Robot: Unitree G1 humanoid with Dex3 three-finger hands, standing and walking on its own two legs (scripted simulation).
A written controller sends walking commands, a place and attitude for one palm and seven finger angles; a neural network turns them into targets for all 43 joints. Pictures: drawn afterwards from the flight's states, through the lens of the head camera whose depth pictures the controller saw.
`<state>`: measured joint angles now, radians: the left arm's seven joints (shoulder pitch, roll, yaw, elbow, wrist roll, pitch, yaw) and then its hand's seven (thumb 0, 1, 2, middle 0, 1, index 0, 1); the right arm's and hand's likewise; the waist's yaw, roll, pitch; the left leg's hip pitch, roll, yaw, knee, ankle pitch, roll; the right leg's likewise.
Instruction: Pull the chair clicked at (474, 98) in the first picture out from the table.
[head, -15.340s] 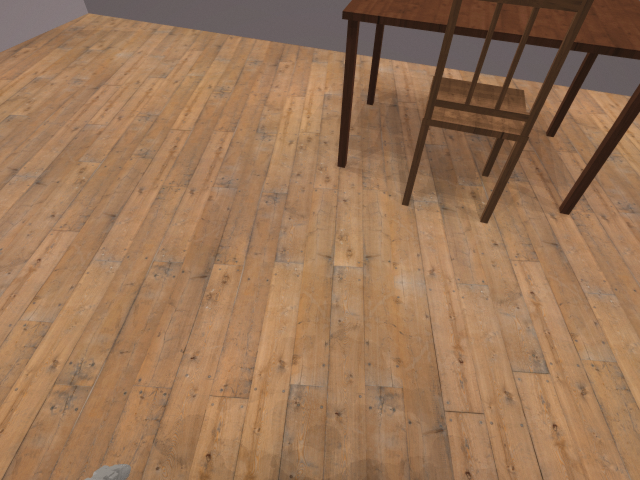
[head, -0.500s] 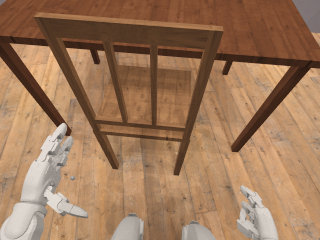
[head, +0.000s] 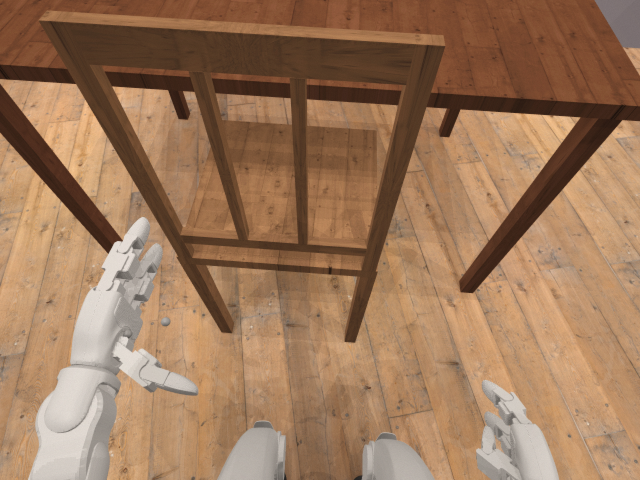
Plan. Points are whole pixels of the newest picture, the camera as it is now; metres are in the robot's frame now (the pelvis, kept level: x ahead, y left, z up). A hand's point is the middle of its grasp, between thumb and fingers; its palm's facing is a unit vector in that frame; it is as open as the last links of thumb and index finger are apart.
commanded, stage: aim the fingers beside a spindle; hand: left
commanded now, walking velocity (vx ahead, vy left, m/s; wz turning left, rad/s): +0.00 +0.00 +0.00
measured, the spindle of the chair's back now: (227, 172) +0.51 +0.16 +0.03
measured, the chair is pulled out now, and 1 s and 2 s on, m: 0.00 0.00 0.00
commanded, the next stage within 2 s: none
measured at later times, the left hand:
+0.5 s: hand (197, 298) +0.32 +0.17 +0.02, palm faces -0.05 -1.00 -0.04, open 16.9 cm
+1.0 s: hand (231, 272) +0.37 +0.14 +0.00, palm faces -0.06 -1.00 -0.04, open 16.9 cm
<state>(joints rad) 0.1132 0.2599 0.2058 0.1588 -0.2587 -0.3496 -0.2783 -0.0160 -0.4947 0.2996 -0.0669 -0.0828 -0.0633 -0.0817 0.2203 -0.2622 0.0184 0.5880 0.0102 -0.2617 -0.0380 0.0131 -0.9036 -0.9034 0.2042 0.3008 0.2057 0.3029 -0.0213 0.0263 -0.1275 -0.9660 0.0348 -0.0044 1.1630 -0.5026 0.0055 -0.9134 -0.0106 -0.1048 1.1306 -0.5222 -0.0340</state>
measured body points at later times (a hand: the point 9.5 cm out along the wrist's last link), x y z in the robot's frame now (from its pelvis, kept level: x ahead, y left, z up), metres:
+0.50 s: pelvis -0.01 +0.00 -0.01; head +0.10 +0.01 +0.42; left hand +0.32 +0.22 +0.03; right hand +0.16 -0.24 -0.11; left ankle +0.03 +0.11 -0.65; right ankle +0.01 -0.10 -0.65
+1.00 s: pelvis -0.02 +0.00 -0.03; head +0.10 -0.01 +0.41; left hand +0.37 +0.19 +0.01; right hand +0.12 -0.26 -0.14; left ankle +0.03 +0.11 -0.65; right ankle +0.01 -0.10 -0.65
